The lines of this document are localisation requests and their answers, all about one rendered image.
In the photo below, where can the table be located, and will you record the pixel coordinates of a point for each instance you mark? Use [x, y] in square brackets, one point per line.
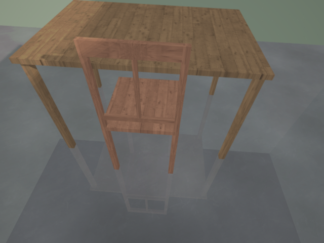
[222, 46]

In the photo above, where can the chair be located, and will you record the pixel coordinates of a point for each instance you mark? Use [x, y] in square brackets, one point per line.
[137, 105]

